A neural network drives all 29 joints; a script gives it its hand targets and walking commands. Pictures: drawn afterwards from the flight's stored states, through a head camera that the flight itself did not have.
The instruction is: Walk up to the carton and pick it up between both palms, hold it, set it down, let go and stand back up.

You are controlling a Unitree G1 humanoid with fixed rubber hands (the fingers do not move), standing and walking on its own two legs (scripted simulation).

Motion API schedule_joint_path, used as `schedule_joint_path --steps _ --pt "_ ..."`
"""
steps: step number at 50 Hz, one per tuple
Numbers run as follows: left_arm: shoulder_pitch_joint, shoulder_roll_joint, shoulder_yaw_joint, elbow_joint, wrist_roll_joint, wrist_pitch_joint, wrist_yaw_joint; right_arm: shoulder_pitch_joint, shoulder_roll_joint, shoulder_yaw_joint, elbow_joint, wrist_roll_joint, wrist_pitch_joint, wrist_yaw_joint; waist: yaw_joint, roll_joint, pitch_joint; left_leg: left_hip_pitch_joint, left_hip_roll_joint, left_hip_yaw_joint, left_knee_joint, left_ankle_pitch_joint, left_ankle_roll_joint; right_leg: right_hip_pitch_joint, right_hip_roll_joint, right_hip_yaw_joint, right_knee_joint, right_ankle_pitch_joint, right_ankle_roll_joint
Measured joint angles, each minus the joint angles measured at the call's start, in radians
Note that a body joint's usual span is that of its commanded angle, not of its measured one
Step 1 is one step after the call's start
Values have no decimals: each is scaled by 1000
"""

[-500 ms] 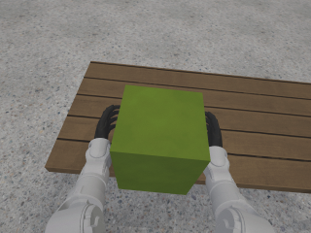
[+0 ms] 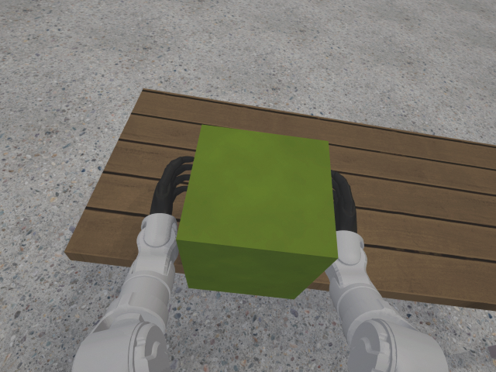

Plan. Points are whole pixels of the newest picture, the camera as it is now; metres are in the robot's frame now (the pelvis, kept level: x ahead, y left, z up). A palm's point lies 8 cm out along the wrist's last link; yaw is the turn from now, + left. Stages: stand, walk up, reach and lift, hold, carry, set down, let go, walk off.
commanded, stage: reach and lift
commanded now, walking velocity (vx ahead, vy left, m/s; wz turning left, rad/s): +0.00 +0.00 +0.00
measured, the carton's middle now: (252, 220) +0.38 +0.02 +0.00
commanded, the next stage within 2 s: none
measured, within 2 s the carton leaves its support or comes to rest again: neither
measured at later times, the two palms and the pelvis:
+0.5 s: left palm (172, 166) +0.39 +0.16 +0.11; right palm (363, 194) +0.39 -0.14 +0.10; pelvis +0.02 +0.00 +0.00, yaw +0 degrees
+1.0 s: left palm (161, 153) +0.36 +0.16 +0.17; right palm (376, 194) +0.36 -0.13 +0.14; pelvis -0.01 +0.01 +0.00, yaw +2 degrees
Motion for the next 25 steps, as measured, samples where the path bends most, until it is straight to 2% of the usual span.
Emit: schedule_joint_path --steps 5,10,17,21,25 --pt "-4 18 -64 -15 -50 61 23 3 0 40 -43 40 70 6 -4 17 -34 -56 1 -3 8 7 0 -54 1 -3 7 6 -1" --pt "-4 30 -128 -30 -131 74 49 16 -20 142 -111 123 124 6 -18 60 -84 -85 2 -10 33 -8 1 -69 2 -9 7 3 2" --pt "-16 33 -146 -38 -181 145 48 34 -61 297 -189 259 250 -16 -37 89 -66 36 -4 -6 32 -39 5 47 -4 -6 15 -31 10" --pt "9 23 -141 -127 -179 237 34 53 -76 370 -255 338 333 -27 -39 86 -31 126 -5 1 23 -53 5 132 -6 1 10 -45 11" --pt "49 13 -149 -292 -166 376 21 70 -86 429 -346 408 424 -38 -43 73 14 197 -4 1 21 -64 3 205 -5 0 5 -54 10"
